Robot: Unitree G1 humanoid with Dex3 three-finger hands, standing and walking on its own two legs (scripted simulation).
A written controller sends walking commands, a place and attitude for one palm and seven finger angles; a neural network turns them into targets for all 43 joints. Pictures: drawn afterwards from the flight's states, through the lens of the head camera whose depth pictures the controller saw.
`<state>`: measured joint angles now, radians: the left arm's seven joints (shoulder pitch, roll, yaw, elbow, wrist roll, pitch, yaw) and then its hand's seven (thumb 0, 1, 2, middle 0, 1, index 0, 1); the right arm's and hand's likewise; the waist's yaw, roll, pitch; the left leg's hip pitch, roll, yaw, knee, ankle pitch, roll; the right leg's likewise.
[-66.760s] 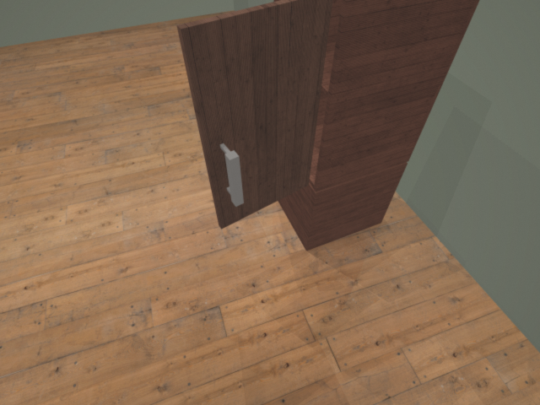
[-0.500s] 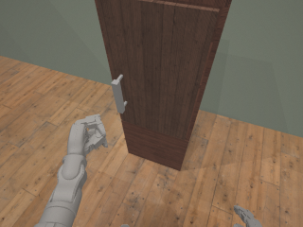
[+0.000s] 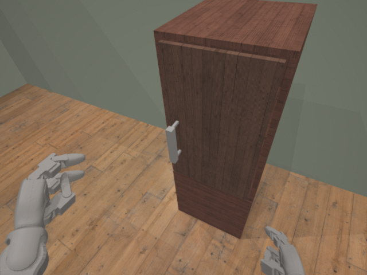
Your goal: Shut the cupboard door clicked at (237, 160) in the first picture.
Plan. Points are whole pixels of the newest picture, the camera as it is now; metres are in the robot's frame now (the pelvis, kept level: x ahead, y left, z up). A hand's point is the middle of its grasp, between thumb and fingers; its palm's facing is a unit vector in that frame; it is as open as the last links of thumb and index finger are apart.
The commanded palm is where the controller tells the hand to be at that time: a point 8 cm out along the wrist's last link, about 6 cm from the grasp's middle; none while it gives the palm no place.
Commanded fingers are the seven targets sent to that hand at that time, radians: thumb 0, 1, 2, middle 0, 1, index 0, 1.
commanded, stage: draw the hand back to the body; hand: left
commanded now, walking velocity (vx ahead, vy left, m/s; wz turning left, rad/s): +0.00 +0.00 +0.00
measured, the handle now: (175, 142) +0.60 +0.11 -0.11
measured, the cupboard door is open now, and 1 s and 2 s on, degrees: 0 0 0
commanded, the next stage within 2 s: step back with the hand held close in 0.50 s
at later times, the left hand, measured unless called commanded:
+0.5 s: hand (50, 200) +0.19 +0.24 +0.16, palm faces +0.44 -0.81 -0.40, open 7.4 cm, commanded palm +0.14 +0.29 +0.17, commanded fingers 0.00 0.90 0.90 -0.20 -0.30 -0.20 -0.30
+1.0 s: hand (34, 199) +0.19 +0.27 +0.16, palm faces +0.36 -0.78 -0.51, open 7.4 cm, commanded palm +0.12 +0.31 +0.17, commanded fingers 0.00 0.90 0.90 -0.20 -0.30 -0.20 -0.30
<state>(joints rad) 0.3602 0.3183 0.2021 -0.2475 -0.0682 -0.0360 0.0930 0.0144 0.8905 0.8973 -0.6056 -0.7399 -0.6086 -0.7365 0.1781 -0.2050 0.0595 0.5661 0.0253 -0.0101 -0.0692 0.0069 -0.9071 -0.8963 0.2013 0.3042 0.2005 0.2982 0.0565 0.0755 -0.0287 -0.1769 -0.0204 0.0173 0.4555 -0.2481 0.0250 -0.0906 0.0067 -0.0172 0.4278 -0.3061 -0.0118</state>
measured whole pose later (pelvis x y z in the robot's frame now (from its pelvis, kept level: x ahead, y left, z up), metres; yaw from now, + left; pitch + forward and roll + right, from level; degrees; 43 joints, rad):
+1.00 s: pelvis -0.02 +0.02 +0.00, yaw -1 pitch +1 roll -1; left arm 0.54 0.43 0.39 -0.42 -0.08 -0.13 0.12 0.01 0.88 0.90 -0.21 -0.31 -0.22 -0.30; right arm 0.18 -0.25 -0.02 0.56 0.03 0.05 -0.10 0.01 -0.91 -0.90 0.20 0.30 0.20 0.30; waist 0.00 0.07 -0.01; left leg -0.29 -0.02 0.05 0.49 -0.23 0.05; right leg -0.21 0.00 0.01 0.47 -0.28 0.01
